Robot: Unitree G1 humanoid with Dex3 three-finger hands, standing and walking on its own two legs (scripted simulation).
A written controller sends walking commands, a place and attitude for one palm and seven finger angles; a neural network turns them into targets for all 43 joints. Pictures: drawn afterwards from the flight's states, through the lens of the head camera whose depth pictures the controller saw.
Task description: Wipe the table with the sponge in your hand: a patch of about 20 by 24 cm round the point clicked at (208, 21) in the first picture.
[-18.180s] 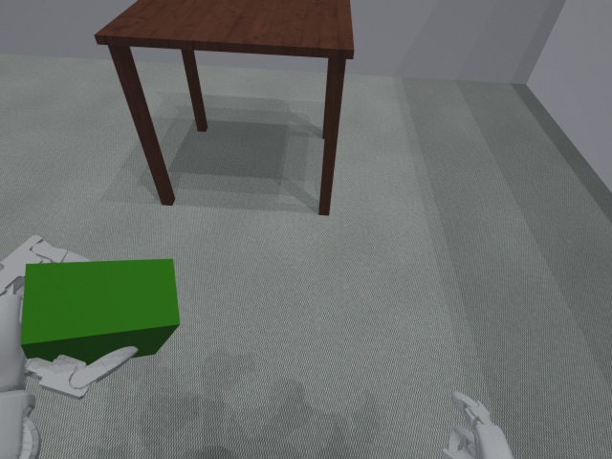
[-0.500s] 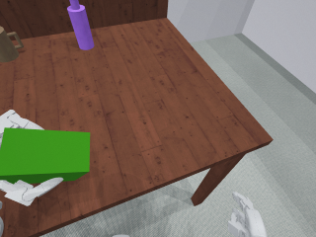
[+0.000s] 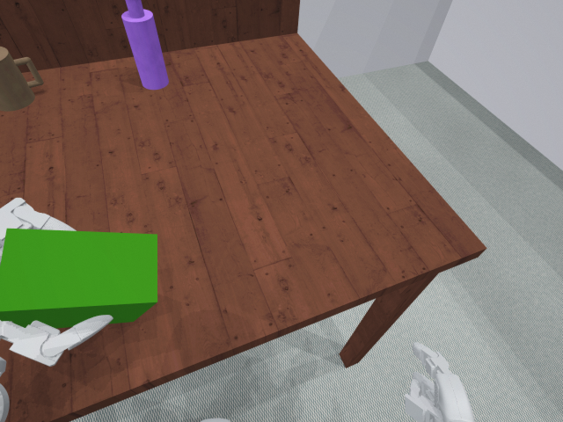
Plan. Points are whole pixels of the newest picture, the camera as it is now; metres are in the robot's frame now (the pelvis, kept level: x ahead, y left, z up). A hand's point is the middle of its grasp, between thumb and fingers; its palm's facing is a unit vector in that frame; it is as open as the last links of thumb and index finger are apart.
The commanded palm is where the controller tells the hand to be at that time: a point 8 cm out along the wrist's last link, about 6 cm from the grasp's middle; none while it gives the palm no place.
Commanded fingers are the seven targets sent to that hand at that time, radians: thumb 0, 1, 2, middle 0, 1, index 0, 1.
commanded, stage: shuffle to correct the standing spot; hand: left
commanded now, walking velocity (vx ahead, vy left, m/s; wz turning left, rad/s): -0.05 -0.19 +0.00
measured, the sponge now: (103, 283) +0.23 +0.21 +0.14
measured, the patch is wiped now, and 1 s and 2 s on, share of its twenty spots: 0.00 0.00 0.00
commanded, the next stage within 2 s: none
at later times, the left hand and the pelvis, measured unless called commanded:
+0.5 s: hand (53, 286) +0.21 +0.24 +0.16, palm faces +0.31 -0.86 -0.40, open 10.5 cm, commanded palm +0.16 +0.28 +0.18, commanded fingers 0.00 0.10 1.30 -1.20 -1.60 -1.20 -1.60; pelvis +0.00 +0.00 +0.00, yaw +0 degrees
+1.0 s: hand (61, 284) +0.22 +0.23 +0.16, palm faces +0.31 -0.86 -0.41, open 10.5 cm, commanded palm +0.16 +0.28 +0.18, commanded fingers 0.00 0.10 1.30 -1.20 -1.60 -1.20 -1.60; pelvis +0.00 -0.01 +0.00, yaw +0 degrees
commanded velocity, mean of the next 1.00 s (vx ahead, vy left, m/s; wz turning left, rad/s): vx -0.06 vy -0.19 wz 0.00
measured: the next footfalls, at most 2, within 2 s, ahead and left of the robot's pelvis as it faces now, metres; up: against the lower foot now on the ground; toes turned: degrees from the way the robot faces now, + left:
none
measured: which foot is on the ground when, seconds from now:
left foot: down 0.00-1.00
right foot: down 0.00-1.00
